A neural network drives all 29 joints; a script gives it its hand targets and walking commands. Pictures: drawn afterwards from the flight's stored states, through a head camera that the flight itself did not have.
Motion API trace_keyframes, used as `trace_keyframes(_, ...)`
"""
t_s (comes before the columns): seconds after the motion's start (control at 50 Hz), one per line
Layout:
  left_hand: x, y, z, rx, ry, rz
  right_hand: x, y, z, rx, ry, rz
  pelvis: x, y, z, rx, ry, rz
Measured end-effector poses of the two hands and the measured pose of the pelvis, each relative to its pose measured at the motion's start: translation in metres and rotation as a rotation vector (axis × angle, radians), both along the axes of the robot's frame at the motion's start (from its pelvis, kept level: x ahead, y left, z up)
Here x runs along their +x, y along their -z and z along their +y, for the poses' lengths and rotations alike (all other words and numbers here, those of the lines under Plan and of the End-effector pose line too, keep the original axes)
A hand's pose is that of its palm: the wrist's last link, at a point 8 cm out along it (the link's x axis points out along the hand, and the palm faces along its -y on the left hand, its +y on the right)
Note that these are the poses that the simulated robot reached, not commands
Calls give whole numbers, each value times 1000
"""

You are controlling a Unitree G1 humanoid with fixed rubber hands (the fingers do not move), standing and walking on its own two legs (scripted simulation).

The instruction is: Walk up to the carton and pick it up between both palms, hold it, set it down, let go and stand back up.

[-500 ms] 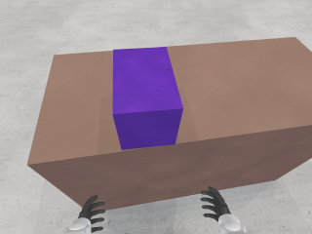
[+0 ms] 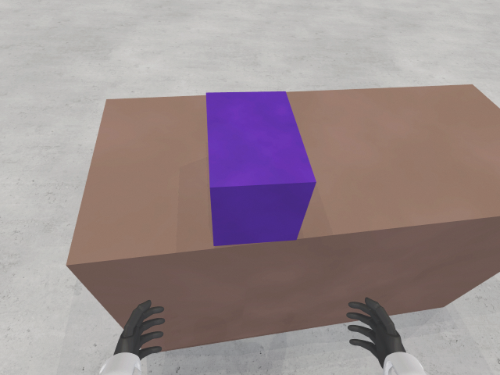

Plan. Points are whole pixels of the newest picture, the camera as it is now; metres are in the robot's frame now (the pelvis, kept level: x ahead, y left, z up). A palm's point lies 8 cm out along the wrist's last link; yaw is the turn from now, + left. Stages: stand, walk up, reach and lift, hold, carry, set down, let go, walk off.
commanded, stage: reach and lift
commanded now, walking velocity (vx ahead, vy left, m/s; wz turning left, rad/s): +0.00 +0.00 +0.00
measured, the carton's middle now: (250, 165) +0.48 +0.03 +0.03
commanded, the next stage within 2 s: none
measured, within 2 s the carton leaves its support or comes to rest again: neither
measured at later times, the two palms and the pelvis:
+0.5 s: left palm (136, 308) +0.20 +0.19 +0.01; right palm (389, 305) +0.22 -0.19 +0.01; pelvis +0.03 -0.02 +0.00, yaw +0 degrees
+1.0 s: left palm (139, 258) +0.26 +0.19 +0.05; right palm (382, 251) +0.29 -0.18 +0.06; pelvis +0.02 -0.03 +0.00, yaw +1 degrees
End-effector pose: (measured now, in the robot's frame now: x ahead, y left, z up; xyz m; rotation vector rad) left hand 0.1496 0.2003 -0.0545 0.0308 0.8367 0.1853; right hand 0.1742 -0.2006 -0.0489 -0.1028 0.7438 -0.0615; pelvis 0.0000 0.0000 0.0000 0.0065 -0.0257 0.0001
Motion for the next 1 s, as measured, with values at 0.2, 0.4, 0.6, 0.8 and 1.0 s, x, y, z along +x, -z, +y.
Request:
trace_keyframes(0.2, 18, -20, -9, 5, -14, -113, 15, -22, -6, 13, -8, -114, 4, 0, -10, 1, 12, 6)
trace_keyframes(0.4, 44, -48, -10, 8, -10, -236, 39, -47, 6, 64, -9, -237, 18, -1, -21, 2, 5, 19)
trace_keyframes(0.6, 56, -69, -10, 0, -19, -380, 60, -73, 15, 95, -31, -376, 30, -2, -28, 3, -5, 13)
trace_keyframes(0.8, 77, -90, -11, -11, -24, -507, 86, -97, 19, 100, -43, -486, 30, -1, -30, 4, -19, 4)
trace_keyframes(1.0, 106, -109, -10, -20, -4, -512, 113, -111, 25, 103, -41, -490, 24, -1, -26, 3, -22, -5)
